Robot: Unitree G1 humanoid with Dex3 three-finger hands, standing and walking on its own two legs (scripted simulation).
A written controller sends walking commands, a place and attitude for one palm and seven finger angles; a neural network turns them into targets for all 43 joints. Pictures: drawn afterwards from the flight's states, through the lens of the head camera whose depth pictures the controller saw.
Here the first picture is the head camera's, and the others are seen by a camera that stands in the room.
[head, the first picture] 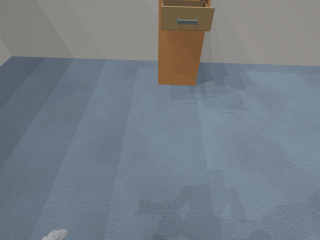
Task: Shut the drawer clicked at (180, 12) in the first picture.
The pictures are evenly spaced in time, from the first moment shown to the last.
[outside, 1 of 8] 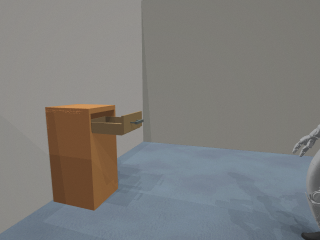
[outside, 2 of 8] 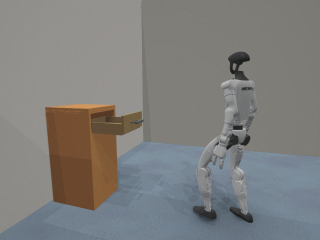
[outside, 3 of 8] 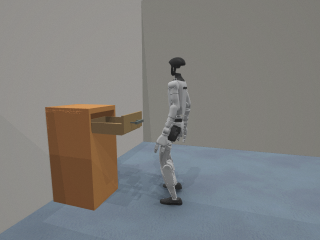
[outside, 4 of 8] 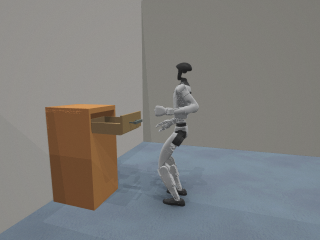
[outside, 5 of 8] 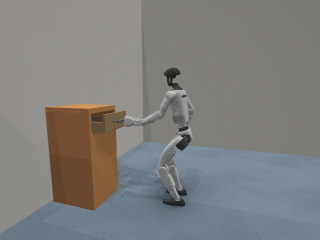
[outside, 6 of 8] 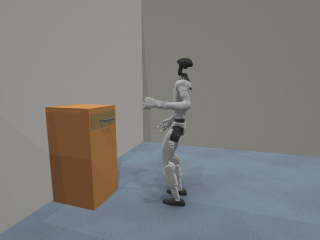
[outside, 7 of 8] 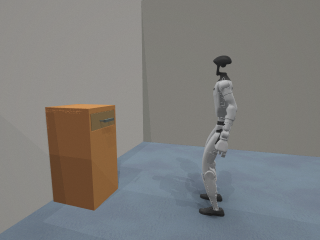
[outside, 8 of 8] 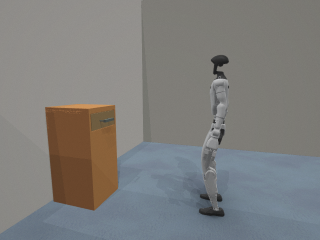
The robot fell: no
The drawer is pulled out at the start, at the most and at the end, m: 0.30 0.30 0.00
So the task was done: yes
